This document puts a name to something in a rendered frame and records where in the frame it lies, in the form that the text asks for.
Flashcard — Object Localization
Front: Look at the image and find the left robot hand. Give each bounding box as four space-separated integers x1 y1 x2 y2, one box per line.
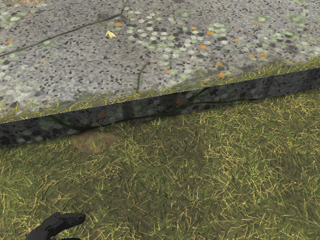
25 212 86 240

